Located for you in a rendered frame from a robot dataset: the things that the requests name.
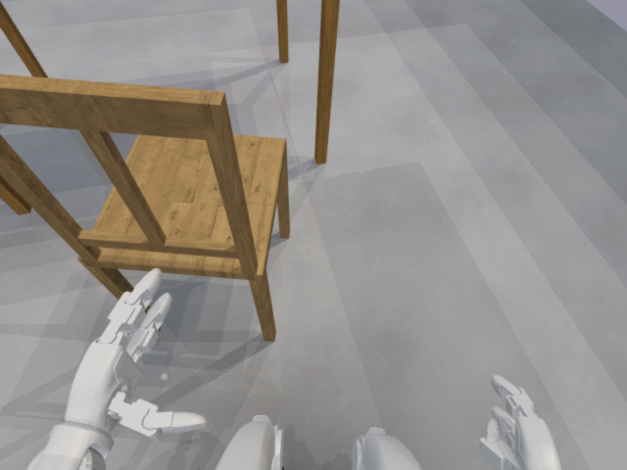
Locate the robot shin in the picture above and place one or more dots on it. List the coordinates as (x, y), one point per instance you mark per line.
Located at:
(261, 418)
(375, 431)

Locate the robot left shin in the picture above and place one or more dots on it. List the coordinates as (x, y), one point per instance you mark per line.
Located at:
(261, 418)

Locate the robot right shin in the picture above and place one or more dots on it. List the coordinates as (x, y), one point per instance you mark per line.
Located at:
(375, 431)

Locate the robot left hand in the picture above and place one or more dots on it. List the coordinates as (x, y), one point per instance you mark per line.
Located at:
(114, 359)

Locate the left robot forearm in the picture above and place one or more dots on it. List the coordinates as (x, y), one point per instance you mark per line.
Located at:
(74, 446)

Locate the robot right hand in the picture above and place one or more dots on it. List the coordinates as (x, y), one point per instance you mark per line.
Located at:
(529, 444)

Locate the chair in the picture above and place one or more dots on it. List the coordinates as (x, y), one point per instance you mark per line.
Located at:
(191, 198)

